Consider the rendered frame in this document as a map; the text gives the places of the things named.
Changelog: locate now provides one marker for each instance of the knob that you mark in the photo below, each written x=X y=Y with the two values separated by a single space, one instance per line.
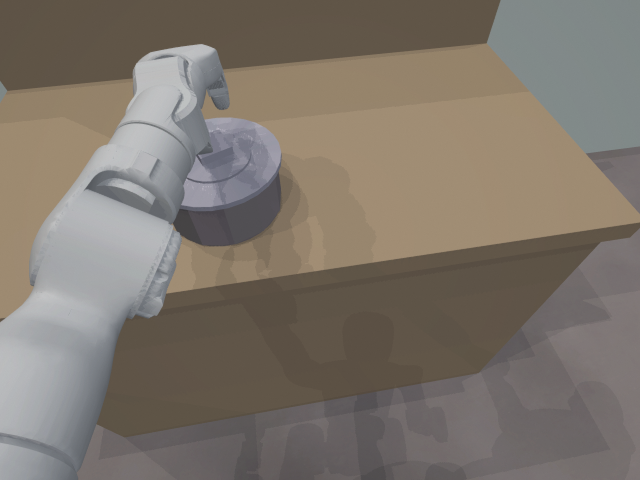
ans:
x=221 y=148

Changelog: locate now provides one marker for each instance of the left robot upper arm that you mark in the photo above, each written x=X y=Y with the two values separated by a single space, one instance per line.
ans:
x=107 y=262

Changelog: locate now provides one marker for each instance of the lid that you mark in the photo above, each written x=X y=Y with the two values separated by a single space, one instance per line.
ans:
x=239 y=177

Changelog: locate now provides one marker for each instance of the pot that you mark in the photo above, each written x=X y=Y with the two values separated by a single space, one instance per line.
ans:
x=232 y=225

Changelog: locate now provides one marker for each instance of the table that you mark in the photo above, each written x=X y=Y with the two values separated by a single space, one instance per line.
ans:
x=429 y=203

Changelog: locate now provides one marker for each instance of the robot left hand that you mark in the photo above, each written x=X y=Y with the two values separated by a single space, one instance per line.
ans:
x=208 y=61

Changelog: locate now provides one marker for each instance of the left robot forearm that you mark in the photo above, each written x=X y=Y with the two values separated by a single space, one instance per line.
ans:
x=152 y=151

